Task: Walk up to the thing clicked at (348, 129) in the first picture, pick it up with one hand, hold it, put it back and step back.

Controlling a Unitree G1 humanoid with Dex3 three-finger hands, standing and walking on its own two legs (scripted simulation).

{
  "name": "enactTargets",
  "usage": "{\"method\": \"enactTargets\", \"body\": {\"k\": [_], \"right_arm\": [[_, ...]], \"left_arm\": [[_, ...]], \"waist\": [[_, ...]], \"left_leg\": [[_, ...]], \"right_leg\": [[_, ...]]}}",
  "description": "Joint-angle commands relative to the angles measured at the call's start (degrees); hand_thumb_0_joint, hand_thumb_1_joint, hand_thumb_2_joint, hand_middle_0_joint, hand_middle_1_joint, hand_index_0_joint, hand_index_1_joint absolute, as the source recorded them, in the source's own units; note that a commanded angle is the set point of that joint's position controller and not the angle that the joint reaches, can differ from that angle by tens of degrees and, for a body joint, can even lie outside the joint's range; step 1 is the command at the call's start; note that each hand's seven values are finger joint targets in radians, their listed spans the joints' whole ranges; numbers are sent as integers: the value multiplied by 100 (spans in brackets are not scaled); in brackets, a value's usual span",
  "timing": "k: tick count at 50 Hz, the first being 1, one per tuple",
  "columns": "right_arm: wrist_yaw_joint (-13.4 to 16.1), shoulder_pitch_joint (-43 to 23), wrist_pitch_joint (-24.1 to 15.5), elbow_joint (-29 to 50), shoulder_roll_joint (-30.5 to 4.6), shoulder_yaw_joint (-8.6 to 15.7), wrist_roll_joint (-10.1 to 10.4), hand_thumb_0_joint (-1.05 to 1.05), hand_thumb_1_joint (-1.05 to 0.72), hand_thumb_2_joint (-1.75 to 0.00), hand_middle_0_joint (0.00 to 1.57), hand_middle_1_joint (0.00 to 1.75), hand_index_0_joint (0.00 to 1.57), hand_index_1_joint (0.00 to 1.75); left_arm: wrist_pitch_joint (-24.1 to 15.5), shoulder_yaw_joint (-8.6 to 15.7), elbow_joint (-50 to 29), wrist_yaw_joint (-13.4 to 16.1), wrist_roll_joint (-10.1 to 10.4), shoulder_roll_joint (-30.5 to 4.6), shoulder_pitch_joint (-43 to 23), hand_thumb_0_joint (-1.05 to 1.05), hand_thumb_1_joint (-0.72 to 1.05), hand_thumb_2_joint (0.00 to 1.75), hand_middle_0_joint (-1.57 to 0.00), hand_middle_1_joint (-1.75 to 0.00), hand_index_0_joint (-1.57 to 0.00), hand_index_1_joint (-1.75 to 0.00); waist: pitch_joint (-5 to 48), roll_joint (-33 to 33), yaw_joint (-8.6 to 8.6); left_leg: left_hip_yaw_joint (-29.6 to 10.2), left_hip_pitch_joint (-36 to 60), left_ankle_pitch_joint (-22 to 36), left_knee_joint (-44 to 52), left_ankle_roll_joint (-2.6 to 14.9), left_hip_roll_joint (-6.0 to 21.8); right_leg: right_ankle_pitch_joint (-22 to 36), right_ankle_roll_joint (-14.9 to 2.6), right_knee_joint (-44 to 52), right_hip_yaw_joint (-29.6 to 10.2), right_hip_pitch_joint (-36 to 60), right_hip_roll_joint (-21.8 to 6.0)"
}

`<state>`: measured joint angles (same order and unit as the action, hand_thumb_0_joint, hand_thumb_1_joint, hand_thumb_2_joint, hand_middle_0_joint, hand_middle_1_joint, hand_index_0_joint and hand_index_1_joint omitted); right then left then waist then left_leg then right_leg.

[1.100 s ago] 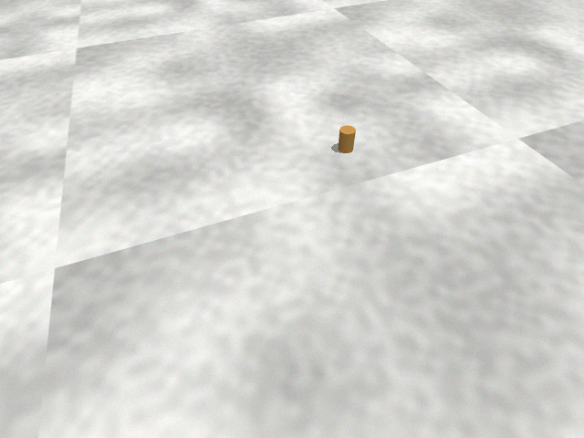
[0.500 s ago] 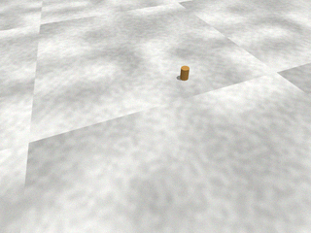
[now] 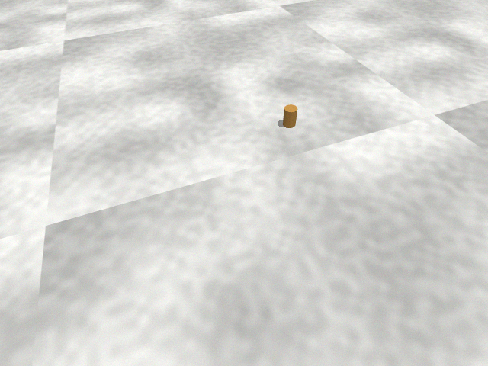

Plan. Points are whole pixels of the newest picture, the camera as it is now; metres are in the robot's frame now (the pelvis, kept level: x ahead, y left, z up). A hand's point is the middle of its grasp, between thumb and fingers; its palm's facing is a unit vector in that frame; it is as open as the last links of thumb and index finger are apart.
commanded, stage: stand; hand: left
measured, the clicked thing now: (290, 116) +1.74 -0.26 -0.72
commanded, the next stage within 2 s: walk up in 0.02 s
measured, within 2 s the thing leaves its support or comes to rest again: neither
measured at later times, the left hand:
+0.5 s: hand (167, 346) +0.20 +0.17 -0.14, palm faces -0.10 -0.91 -0.40, open 7.4 cm
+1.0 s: hand (203, 217) +0.51 +0.14 -0.16, palm faces -0.29 -0.89 -0.34, open 7.4 cm
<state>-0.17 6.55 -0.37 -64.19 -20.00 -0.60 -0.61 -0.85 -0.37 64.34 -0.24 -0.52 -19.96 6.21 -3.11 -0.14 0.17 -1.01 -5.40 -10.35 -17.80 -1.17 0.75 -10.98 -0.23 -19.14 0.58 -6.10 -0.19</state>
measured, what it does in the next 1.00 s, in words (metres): walks ahead: right foot, then left foot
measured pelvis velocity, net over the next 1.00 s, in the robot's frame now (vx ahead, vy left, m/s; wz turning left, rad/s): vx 0.38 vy -0.12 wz -0.25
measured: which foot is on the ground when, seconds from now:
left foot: down 0.00-0.36, up 0.38-0.78, down 0.80-1.00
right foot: down 0.00-0.08, up 0.10-0.32, down 0.34-0.84, up 0.86-1.00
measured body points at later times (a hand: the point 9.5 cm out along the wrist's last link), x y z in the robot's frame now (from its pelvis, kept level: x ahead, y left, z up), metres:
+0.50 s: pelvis +0.12 -0.11 -0.02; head +0.10 -0.13 +0.43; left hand +0.21 +0.22 -0.11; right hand +0.15 -0.45 -0.15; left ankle +0.10 +0.03 -0.68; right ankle +0.13 -0.22 -0.75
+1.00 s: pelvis +0.38 -0.12 -0.01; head +0.41 -0.10 +0.44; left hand +0.53 +0.18 -0.14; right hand +0.39 -0.44 -0.10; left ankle +0.44 -0.01 -0.75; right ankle +0.31 -0.25 -0.67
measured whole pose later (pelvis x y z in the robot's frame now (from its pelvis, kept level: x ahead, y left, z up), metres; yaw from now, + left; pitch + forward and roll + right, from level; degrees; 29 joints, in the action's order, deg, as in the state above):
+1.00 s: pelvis +0.38 -0.12 -0.01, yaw -14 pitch -2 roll +0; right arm -3.5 13.8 -5.4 -48.7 -21.5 3.4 -0.7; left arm -3.9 2.2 52.2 -2.9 0.5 -26.0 16.6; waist -4.1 3.4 -1.1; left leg 7.5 -13.4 -13.1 -28.5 1.0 3.1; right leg -20.1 -2.1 -64.3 -4.0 -24.7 -0.5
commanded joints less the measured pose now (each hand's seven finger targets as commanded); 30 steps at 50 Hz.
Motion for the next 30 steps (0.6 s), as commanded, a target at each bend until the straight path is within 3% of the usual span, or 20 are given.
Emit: {"method": "enactTargets", "body": {"k": [1, 2, 3, 4, 5, 6, 7, 10, 13, 15, 16, 17, 18, 19, 20, 21, 22, 24, 27, 30], "right_arm": [[-17, 214, -325, 783, -1890, 695, -144, 0, -90, -90, 20, 30, 20, 30], [-63, 330, -362, 679, -1886, 760, -202, 0, -90, -90, 20, 30, 20, 30], [-81, 512, -368, 704, -1916, 806, -214, 0, -90, -90, 20, 30, 20, 30], [-89, 828, -392, 680, -2035, 883, -196, 0, -90, -90, 20, 30, 20, 30], [-81, 958, -441, 734, -2184, 963, -208, 0, -90, -90, 20, 30, 20, 30], [-59, 760, -508, 843, -2287, 993, -194, 0, -90, -90, 20, 30, 20, 30], [-59, 590, -543, 942, -2231, 1009, -198, 0, -90, -90, 20, 30, 20, 30], [-111, -28, -575, 1255, -2019, 952, -247, 0, -90, -90, 20, 30, 20, 30], [-181, -421, -559, 1402, -2021, 964, -269, 0, -90, -90, 20, 30, 20, 30], [-199, -412, -503, 1428, -1922, 931, -259, 0, -90, -90, 20, 30, 20, 30], [-192, -405, -457, 1415, -1843, 905, -246, 0, -90, -90, 20, 30, 20, 30], [-182, -309, -429, 1421, -1617, 809, -267, 0, -90, -90, 20, 30, 20, 30], [-205, -147, -416, 1528, -1090, 628, -230, 0, -90, -90, 20, 30, 20, 30], [-227, -19, -385, 1681, -1149, 596, -106, 0, -90, -90, 20, 30, 20, 30], [-224, -50, -360, 1640, -1718, 743, -121, 0, -90, -90, 20, 30, 20, 30], [-236, -71, -387, 1555, -1929, 796, -100, 0, -90, -90, 20, 30, 20, 30], [-260, 10, -395, 1417, -1914, 793, -39, 0, -90, -90, 20, 30, 20, 30], [-314, 486, -374, 1253, -1777, 752, 20, 0, -90, -90, 20, 30, 20, 30], [-420, 609, -331, 1340, -1714, 794, -50, 0, -90, -90, 20, 30, 20, 30], [-497, 265, -308, 1585, -1619, 814, -97, 0, -90, -90, 20, 30, 20, 30]], "left_arm": [[-145, 732, -827, -160, -148, -1850, 150, 0, 90, 90, -20, -30, -20, -30], [-104, 723, -832, -255, -177, -1758, -107, 0, 90, 90, -20, -30, -20, -30], [-71, 693, -992, -326, -173, -1574, -477, 0, 90, 90, -20, -30, -20, -30], [-70, 679, -1186, -373, -183, -1381, -852, 0, 90, 90, -20, -30, -20, -30], [-89, 679, -1355, -385, -219, -1360, -1104, 0, 90, 90, -20, -30, -20, -30], [-127, 697, -1442, -397, -210, -1440, -1020, 0, 90, 90, -20, -30, -20, -30], [-169, 695, -1406, -438, -176, -1513, -798, 0, 90, 90, -20, -30, -20, -30], [-124, 748, -1270, -636, -94, -1507, 5, 0, 90, 90, -20, -30, -20, -30], [-86, 816, -1207, -698, -84, -1505, 316, 0, 90, 90, -20, -30, -20, -30], [-118, 858, -1076, -657, -95, -1492, 729, 0, 90, 90, -20, -30, -20, -30], [-152, 912, -905, -605, -127, -1592, 1148, 0, 90, 90, -20, -30, -20, -30], [-203, 1027, -731, -511, -152, -1845, 1856, 0, 90, 90, -20, -30, -20, -30], [-249, 1172, -654, -381, -178, -2293, 2488, 0, 90, 90, -20, -30, -20, -30], [-304, 1150, -974, -335, -160, -2538, 2124, 0, 90, 90, -20, -30, -20, -30], [-305, 1109, -1227, -353, -62, -2716, 1420, 0, 90, 90, -20, -30, -20, -30], [-320, 1098, -1382, -339, -9, -2714, 1056, 0, 90, 90, -20, -30, -20, -30], [-352, 1027, -1402, -303, 37, -2467, 894, 0, 90, 90, -20, -30, -20, -30], [-404, 953, -1444, -277, 41, -2190, 699, 0, 90, 90, -20, -30, -20, -30], [-484, 855, -1529, -271, 58, -2010, 680, 0, 90, 90, -20, -30, -20, -30], [-540, 853, -1631, -267, 60, -2010, 812, 0, 90, 90, -20, -30, -20, -30]], "waist": [[1181, 207, -82], [650, 61, -220], [172, -270, -415], [-81, -831, -635], [-391, -911, -746], [-472, -664, -587], [-368, -550, -410], [33, -830, 50], [-98, -1163, 241], [-16, -700, 426], [97, -187, 618], [410, 747, 945], [427, 2401, 1236], [279, 2290, 927], [-152, 1459, 605], [-372, 1033, 457], [-380, 688, 293], [-300, 728, 64], [-403, 700, 1], [-469, 612, 84]], "left_leg": [[-338, 508, -2045, -460, 631, 590], [-523, 471, -2968, -426, 709, 668], [-845, 785, -3466, -96, 819, 864], [-1712, 881, -3834, 600, 1159, 1594], [-2439, 719, -3557, 1139, 1491, 2409], [-2608, 668, -3206, 1259, 1609, 2671], [-2521, 770, -2962, 1246, 1632, 2630], [-1067, 440, -2672, 1077, 1300, 1862], [-96, -817, -2399, 764, 981, 1431], [376, -1264, -2457, 22, 881, 1179], [571, -1704, -2608, -774, 798, 1044], [834, -2341, -2177, -2350, 695, 702], [1020, -3429, -2694, -4242, 512, 30], [402, -3842, -2392, -5114, 244, -157], [-5, -3466, -1934, -5167, 218, 232], [-170, -3471, -1608, -5160, 246, 495], [-245, -3330, -1175, -5097, 283, 673], [-250, -2848, -804, -4574, 345, 793], [-79, -2584, -394, -3841, 201, 784], [23, -2771, -158, -3028, 47, 765]], "right_leg": [[-1870, -356, -180, -757, -329, -451], [-2765, -384, -460, -836, -1423, -463], [-2760, -294, -851, -595, -2536, -281], [-1938, -179, -2054, -250, -3198, -125], [-1623, -143, -2946, -386, -3792, -225], [-1521, -165, -3112, -810, -3821, -516], [-1475, -170, -3079, -893, -3645, -678], [-1292, -41, -2667, -407, -2749, -680], [-808, -20, -2067, 41, -1260, -608], [-192, -13, -1506, 429, -413, -382], [-48, -17, -1464, 568, 287, -236], [-526, -103, -1450, 417, 1224, -33], [-2251, -344, -458, -963, 1640, -593], [-4238, -819, 1181, -3737, 925, -1847], [-4892, -1199, 1650, -4620, 14, -2295], [-4432, -1410, 1570, -4489, -210, -2267], [-3646, -1236, 1317, -3712, -348, -1978], [-2866, -1002, 1058, -2571, -586, -1574], [-2419, -1071, 1096, -1808, -939, -1335], [-2206, -1125, 1147, -1468, -777, -1217]]}}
